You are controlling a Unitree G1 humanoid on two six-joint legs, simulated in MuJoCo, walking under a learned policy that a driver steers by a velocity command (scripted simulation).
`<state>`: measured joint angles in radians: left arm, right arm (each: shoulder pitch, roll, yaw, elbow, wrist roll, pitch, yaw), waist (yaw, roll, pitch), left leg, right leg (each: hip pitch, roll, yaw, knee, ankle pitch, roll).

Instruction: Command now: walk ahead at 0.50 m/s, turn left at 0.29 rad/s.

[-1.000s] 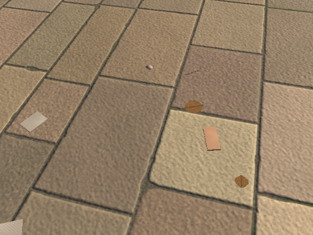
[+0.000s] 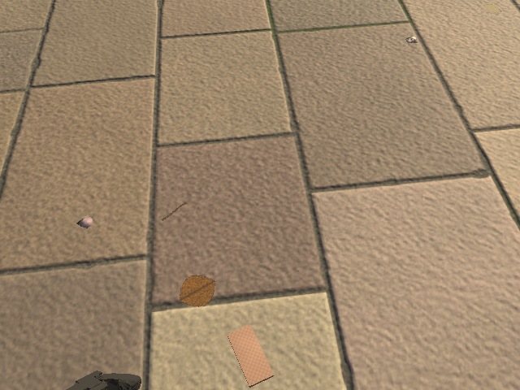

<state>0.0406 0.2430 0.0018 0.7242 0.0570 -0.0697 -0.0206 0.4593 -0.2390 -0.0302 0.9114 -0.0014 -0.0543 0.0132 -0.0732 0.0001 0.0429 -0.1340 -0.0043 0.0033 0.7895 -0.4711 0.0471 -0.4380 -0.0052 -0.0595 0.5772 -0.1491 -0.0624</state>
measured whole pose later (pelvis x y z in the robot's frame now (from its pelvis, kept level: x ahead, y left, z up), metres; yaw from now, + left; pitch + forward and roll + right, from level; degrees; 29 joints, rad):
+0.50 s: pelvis +0.26 +0.04 -0.01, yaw +16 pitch +1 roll -1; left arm 0.40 0.24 0.04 0.94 0.03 -0.05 0.02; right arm 0.05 -0.24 -0.04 0.74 -0.05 -0.02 0.05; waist 0.04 0.00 0.06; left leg -0.48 -0.04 0.12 0.62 -0.16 0.16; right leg 0.02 -0.09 -0.29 0.67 -0.48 0.01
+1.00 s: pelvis +0.53 +0.12 +0.00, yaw +16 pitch +1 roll +1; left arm 0.11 0.23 0.02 0.80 0.03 -0.02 -0.04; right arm 0.40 -0.23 -0.03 0.94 -0.03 -0.08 -0.02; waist -0.04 -0.02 0.05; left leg 0.18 -0.10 0.08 0.16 -0.36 0.09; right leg -0.56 0.00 -0.08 0.61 -0.07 -0.09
